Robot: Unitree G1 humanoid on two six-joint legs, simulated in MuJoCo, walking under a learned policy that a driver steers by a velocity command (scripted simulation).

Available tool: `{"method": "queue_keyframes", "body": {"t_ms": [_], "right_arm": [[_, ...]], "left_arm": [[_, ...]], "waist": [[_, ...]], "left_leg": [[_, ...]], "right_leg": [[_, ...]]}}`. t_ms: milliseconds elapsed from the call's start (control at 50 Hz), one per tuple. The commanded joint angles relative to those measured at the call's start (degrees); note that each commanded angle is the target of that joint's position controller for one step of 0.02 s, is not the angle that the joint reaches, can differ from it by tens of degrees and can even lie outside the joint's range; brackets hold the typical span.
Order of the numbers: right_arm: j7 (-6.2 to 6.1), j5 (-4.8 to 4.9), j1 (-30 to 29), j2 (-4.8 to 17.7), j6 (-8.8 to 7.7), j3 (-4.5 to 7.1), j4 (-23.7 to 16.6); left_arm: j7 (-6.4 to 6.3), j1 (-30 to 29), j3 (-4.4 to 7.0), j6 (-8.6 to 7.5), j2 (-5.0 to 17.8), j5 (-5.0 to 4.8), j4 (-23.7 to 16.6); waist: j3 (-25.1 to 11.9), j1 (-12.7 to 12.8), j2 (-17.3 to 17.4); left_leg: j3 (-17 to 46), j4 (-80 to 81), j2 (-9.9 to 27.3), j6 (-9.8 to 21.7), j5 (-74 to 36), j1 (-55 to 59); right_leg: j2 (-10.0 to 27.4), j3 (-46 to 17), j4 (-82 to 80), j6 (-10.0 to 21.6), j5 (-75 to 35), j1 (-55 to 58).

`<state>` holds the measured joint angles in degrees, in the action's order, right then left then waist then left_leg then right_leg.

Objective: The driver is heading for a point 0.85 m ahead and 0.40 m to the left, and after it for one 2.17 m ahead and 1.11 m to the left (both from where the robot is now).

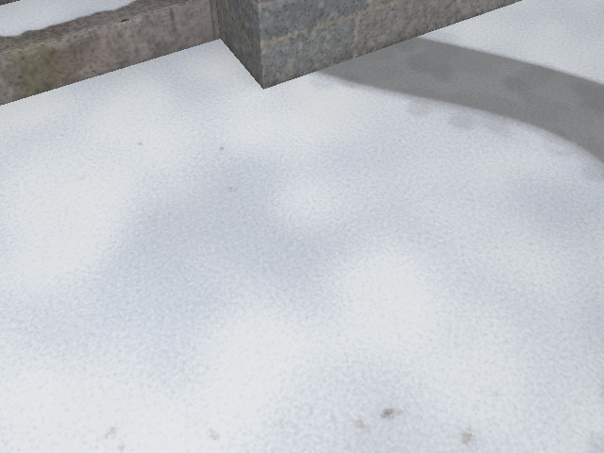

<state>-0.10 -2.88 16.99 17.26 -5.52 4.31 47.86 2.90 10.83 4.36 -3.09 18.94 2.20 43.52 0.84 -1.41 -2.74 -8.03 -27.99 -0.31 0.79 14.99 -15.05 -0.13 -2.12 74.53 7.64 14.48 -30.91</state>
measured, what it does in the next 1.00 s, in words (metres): walks ahead, turning left: right foot, then left foot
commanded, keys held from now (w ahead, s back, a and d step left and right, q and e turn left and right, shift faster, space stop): w+q+shift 1.00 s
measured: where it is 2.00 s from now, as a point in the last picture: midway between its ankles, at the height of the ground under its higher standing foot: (173, 213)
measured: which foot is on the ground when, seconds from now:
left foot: down 0.00-0.26, up 0.28-0.70, down 0.72-1.00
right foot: up 0.00-0.24, down 0.26-0.70, up 0.72-1.00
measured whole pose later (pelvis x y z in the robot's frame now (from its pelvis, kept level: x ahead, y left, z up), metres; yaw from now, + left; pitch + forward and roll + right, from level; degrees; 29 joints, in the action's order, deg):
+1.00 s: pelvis +0.87 +0.16 +0.00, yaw +40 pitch +2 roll +0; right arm 0.9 0.1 27.3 17.1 -3.3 4.0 48.0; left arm 1.2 -0.9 -1.5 -3.5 13.9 2.8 33.3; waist 2.2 -5.8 -0.2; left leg 9.3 -19.6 -11.9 10.5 17.6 -1.6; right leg 7.7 -5.3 46.8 -3.5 4.3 -42.5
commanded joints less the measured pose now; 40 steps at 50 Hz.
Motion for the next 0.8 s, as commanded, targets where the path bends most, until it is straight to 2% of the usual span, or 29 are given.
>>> {"method": "queue_keyframes", "body": {"t_ms": [20, 80, 120, 140, 180, 200, 220, 240, 260, 280, 300, 320, 340, 360, 400, 440, 480, 520, 560, 600, 640, 660, 680, 700, 720, 740, 760, 780, 800], "right_arm": [[1.29, 0.97, 5.1, -0.7, -2.68, -1.2, 0.6], [1.33, 1.64, 5.3, 2.1, -3.06, -0.96, 1.3], [1.37, 2.87, 7.3, 2.7, -2.83, -1.07, 1.6], [1.4, 2.88, 8.4, 5.2, -2.83, -0.67, 1.9], [1.4, 2.65, 10.5, 8.7, -2.46, -0.12, 2.9], [1.19, 2.64, 11.6, 10.1, -2.11, 0.02, 3.5], [0.83, 2.44, 12.3, 11.2, -1.55, 0.16, 4.0], [0.54, 2.69, 11.6, 11.5, -0.91, 0.2, 4.1], [0.65, 2.82, 11.0, 8.9, -0.83, -0.36, 3.1], [1.01, 2.97, 13.8, -1.5, -0.93, -2.13, 0.1], [0.75, 5.68, 15.0, 0.9, -0.62, -1.5, -1.5], [0.55, 4.8, 8.3, 3.3, -0.04, -0.81, -2.0], [1.07, 4.04, 5.2, 1.9, 0.16, -1.09, -2.2], [1.48, 3.56, 4.9, 1.0, 0.8, -1.07, -1.6], [2.35, 2.09, 5.8, -1.1, 2.91, -1.05, -1.5], [3.02, 1.57, 0.9, -2.1, 4.42, -1.04, -3.8], [3.78, 1.34, -4.5, -2.7, 4.78, -1.5, -6.4], [4.44, 1.73, -8.7, -2.3, 4.68, -2.01, -8.3], [5.22, 1.74, -12.9, -1.0, 4.58, -2.38, -9.9], [5.67, 1.6, -15.5, 0.1, 4.43, -2.59, -10.8], [5.29, 1.85, -10.7, 2.6, 4.41, -2.03, -9.5], [4.84, 1.95, -3.7, 4.6, 4.46, -1.27, -7.8], [4.14, 1.95, 7.4, 7.1, 4.53, 0.02, -4.9], [2.93, 2.0, 17.8, 9.8, 4.42, 1.77, -1.3], [1.65, 3.39, 13.5, 12.7, 5.14, 3.36, -1.0], [1.73, 1.14, 7.2, 19.2, 5.82, 4.04, -4.0], [1.29, 1.45, 7.8, 18.3, 5.83, 4.55, -6.1], [0.6, 1.55, 7.2, 14.0, 5.36, 3.7, -5.0], [0.34, 1.82, 5.8, 11.3, 4.61, 2.96, -4.1]], "left_arm": [[1.35, -1.0, -2.55, 0.45, -4.1, 0.8, -5.6], [1.78, -9.6, -3.06, -0.14, -1.3, 0.94, -9.6], [2.76, -15.5, -4.26, -1.06, -2.3, 0.68, -10.8], [2.88, -16.9, -4.69, -1.4, -3.0, 0.21, -11.1], [1.95, -17.4, -4.24, -1.65, -1.0, 0.13, -10.8], [1.08, -15.8, -3.77, -1.86, 0.2, 0.42, -10.3], [0.13, -9.5, -2.87, -2.12, 2.3, 0.77, -8.6], [-0.85, 1.8, -1.82, -2.36, 4.1, 1.04, -5.1], [-2.11, 11.1, -0.3, -2.54, 7.8, 2.2, -2.6], [-2.95, 16.0, 0.76, -2.95, 13.0, 3.61, -2.2], [-2.72, 15.9, 1.13, -2.27, 12.4, 2.34, -2.4], [-2.51, 10.1, 0.31, -2.28, 7.3, 1.48, -2.1], [-2.3, 6.7, -0.42, -2.76, 3.5, 0.91, -1.7], [-2.2, 5.0, -0.6, -3.1, 2.1, 0.96, -1.1], [-2.3, 6.0, -1.19, -3.91, -0.3, -0.15, 0.9], [-2.08, 7.3, -1.41, -4.9, -1.7, -1.43, 3.0], [-2.11, 7.7, -1.63, -5.42, -2.3, -1.5, 4.0], [-2.3, 7.4, -1.59, -5.77, -1.7, -1.09, 4.5], [-2.81, 7.7, -1.29, -5.76, 0.6, -1.02, 4.9], [-3.52, 9.6, -0.98, -5.5, 3.5, -1.01, 5.3], [-4.65, 10.9, -0.11, -4.19, 7.6, -0.75, 4.9], [-5.15, 9.3, 0.45, -3.13, 9.5, -0.37, 4.2], [-5.33, 6.3, 1.01, -2.01, 10.9, 0.01, 3.0], [-4.82, 4.5, 1.19, -1.18, 10.9, 0.29, 2.0], [-3.45, 2.6, -0.02, -1.46, 4.8, 0.33, 1.0], [-3.04, 8.9, -1.62, -2.77, 0.7, -0.38, -5.8], [-3.16, 5.1, -2.11, -4.52, 3.0, 0.01, -7.5], [-3.15, 2.6, -2.18, -5.33, 4.4, -0.09, -7.2], [-3.22, 0.8, -2.35, -5.15, 4.0, 0.4, -7.3]], "waist": [[2.3, 1.7, 5.7], [6.3, 3.4, 4.6], [7.3, 1.6, 2.3], [7.3, 1.2, 3.4], [6.0, 1.3, 3.7], [3.4, 2.2, 5.4], [-1.5, 5.4, 7.5], [-7.3, 10.8, 8.3], [-13.0, 14.4, 7.5], [-21.1, 10.4, -7.5], [-27.2, 9.6, -9.9], [-15.2, 7.7, -3.2], [-7.4, 6.4, -1.1], [-4.5, 4.3, -0.3], [-1.8, 1.2, -2.0], [1.1, 0.3, -1.8], [3.4, 0.0, -1.6], [5.0, -0.6, -1.8], [6.8, -0.6, 0.5], [6.9, -0.6, 1.1], [2.3, -3.8, -2.1], [-1.7, -7.9, -3.5], [-6.7, -13.4, -4.2], [-10.9, -17.1, -1.2], [-4.9, -12.9, 12.0], [-11.0, -2.2, 19.8], [-15.4, -5.7, 10.2], [-6.2, -3.7, 2.0], [-1.4, -0.7, -2.8]], "left_leg": [[20.2, 19.8, 15.9, 7.5, 1.1, 5.7], [11.9, 24.0, 12.8, 8.3, -7.3, 3.8], [8.7, 28.4, 9.9, 8.1, -16.1, -2.2], [9.3, 29.6, 11.3, 8.8, -21.0, -2.9], [8.3, 24.9, 12.2, 8.9, -38.0, 6.6], [7.9, 18.7, 12.3, 8.4, -50.7, 11.3], [7.9, 8.7, 12.5, 7.6, -58.1, 13.6], [7.3, -5.3, 10.8, 6.8, -55.5, 9.8], [7.1, -22.0, 7.9, 6.3, -38.5, -3.2], [8.8, -43.5, 1.7, 6.2, 12.5, -18.9], [12.5, -53.5, 0.2, 7.0, 10.3, -25.2], [12.5, -53.0, 3.7, 7.1, 2.6, -29.0], [12.0, -49.7, 5.3, 6.6, -0.9, -29.1], [12.0, -48.2, 6.5, 5.8, -1.6, -27.1], [11.6, -46.6, 8.2, 5.0, -1.7, -24.4], [10.8, -45.6, 9.3, 4.5, -3.3, -28.5], [8.5, -42.1, 9.0, 4.5, -9.2, -30.2], [5.9, -35.4, 7.7, 5.3, -15.7, -28.7], [2.0, -25.1, 6.0, 6.8, -19.3, -25.0], [-2.9, -17.4, 2.2, 8.7, -20.6, -18.8], [-5.3, -15.6, -2.3, 10.3, -16.3, -11.6], [-4.7, -15.7, -3.9, 11.3, -12.9, -4.2], [-2.6, -15.9, -4.9, 12.9, -8.9, 6.9], [1.6, -11.7, -5.6, 14.5, -4.6, 20.4], [11.7, -7.5, -0.9, 16.3, -2.5, 24.5], [43.7, -0.2, 11.2, 27.3, -5.3, 37.5], [55.8, 11.4, 15.5, 29.1, 7.4, 38.6], [54.0, 15.4, 15.0, 25.7, 9.7, 29.3], [48.6, 15.6, 12.6, 23.0, 5.4, 19.8]], "right_leg": [[4.4, -7.2, -1.8, -0.4, -3.6, -13.5], [4.0, -3.4, -17.2, -1.7, -10.4, -14.4], [3.4, 5.5, -30.6, -2.1, -17.0, -1.4], [2.6, 6.1, -32.6, -2.3, -17.9, 3.9], [0.8, 6.6, -37.1, -2.1, -14.6, 5.5], [-1.2, 6.9, -39.1, -1.8, -10.8, 8.4], [-2.9, 6.1, -40.5, -1.4, -6.8, 15.8], [-3.3, 5.7, -43.5, -1.1, -6.9, 29.1], [4.7, -1.3, -41.8, -0.8, -1.0, 44.7], [23.3, -24.5, -44.5, -0.7, 13.5, 57.5], [28.5, -43.3, -56.2, 1.9, 21.0, 55.9], [23.8, -34.0, -57.9, 1.2, 21.4, 46.8], [21.4, -25.1, -58.7, 0.8, 12.9, 38.3], [19.1, -19.0, -60.2, -0.1, 5.4, 33.0], [17.0, -9.5, -62.3, -1.4, -2.0, 26.7], [16.2, -2.6, -64.3, -2.3, -9.4, 26.3], [13.9, 5.4, -66.0, -3.6, -17.0, 24.8], [11.3, 11.9, -66.9, -4.5, -24.1, 23.8], [10.4, 16.5, -68.6, -5.7, -29.7, 24.5], [10.7, 19.3, -66.2, -6.8, -48.0, 27.7], [12.5, 19.4, -56.2, -7.6, -70.8, 33.6], [13.8, 18.7, -46.8, -7.4, -77.2, 34.1], [15.0, 17.2, -32.9, -6.4, -78.3, 31.1], [13.3, 16.0, -13.8, -5.5, -64.9, 23.3], [1.2, 15.1, 9.4, -6.8, -6.6, 6.8], [-3.9, 5.9, 25.3, -9.5, 14.2, -15.9], [-1.2, -3.1, 23.5, -8.6, 10.5, -20.9], [1.7, -3.8, 16.8, -8.2, 7.1, -21.3], [4.2, -3.7, 9.9, -8.5, 5.5, -17.4]]}}
Velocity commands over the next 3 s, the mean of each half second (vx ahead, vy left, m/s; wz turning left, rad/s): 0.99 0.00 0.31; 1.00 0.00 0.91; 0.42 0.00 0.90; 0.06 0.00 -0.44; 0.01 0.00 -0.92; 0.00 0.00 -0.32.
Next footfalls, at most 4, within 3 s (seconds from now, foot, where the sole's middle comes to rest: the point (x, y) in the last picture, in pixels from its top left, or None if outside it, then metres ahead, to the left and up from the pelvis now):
0.26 right None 0.43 -0.12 -0.77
0.72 left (252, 316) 0.81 0.13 -0.77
1.14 right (215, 188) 1.25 0.26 -0.77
1.54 left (123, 233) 1.08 0.50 -0.77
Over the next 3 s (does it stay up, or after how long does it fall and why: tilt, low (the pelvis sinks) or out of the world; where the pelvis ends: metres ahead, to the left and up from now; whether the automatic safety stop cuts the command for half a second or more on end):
stays up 1.20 0.37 0.01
